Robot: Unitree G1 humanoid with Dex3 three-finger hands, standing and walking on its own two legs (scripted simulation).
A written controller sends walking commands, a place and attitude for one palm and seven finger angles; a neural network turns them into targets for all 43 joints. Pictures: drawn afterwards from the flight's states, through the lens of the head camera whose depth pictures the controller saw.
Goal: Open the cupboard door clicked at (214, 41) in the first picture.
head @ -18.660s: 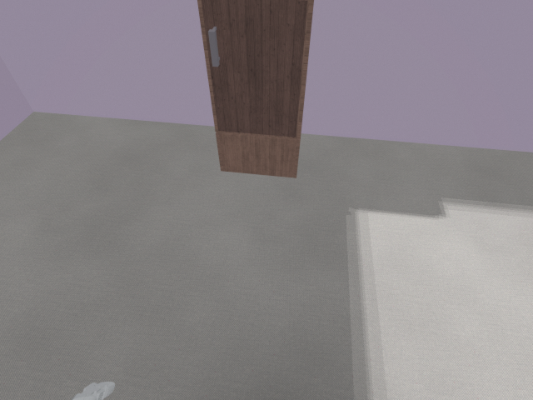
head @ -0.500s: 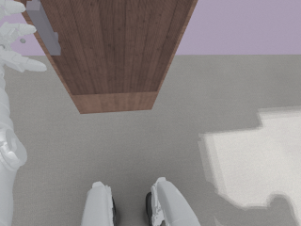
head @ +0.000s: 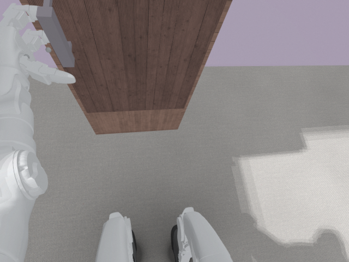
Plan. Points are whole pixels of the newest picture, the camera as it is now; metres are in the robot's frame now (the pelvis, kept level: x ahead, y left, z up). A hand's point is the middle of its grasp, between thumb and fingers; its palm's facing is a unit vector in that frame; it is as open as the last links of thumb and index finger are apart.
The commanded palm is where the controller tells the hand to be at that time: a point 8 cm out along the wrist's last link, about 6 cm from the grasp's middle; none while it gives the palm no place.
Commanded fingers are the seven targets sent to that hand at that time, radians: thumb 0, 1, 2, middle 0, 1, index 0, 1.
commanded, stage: slide the fingers in behind the handle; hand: left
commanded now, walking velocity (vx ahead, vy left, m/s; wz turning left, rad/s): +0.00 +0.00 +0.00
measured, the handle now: (59, 32) +0.59 +0.19 +0.06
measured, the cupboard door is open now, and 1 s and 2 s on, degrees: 0 0 3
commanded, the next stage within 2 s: close the thumb around the handle in 0.88 s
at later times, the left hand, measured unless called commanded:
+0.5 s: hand (64, 51) +0.55 +0.18 +0.06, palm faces +0.03 -1.00 -0.01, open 13.9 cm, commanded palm +0.53 +0.20 +0.06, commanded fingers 0.00 -0.50 0.30 -0.30 -1.20 -0.30 -1.20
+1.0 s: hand (69, 49) +0.55 +0.17 +0.06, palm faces +0.01 -1.00 -0.03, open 13.8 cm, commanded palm +0.53 +0.20 +0.06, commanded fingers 0.00 -0.39 0.35 -0.31 -1.21 -0.31 -1.21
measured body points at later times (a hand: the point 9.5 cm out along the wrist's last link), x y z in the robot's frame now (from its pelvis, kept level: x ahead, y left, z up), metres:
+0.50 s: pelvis +0.00 +0.00 +0.00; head +0.17 +0.03 +0.41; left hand +0.54 +0.23 +0.06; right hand -0.01 -0.26 -0.11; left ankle +0.04 +0.10 -0.62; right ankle +0.02 -0.12 -0.62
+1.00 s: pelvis +0.00 -0.01 +0.00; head +0.17 +0.02 +0.41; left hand +0.54 +0.22 +0.07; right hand +0.00 -0.27 -0.11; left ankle +0.04 +0.10 -0.62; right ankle +0.02 -0.12 -0.62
